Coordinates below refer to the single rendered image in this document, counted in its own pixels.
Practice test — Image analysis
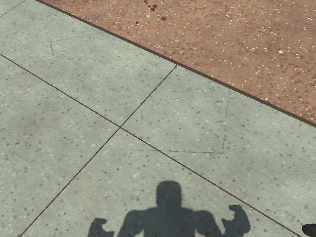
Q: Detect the right robot hand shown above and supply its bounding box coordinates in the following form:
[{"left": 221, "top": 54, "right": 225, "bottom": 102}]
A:
[{"left": 302, "top": 224, "right": 316, "bottom": 237}]

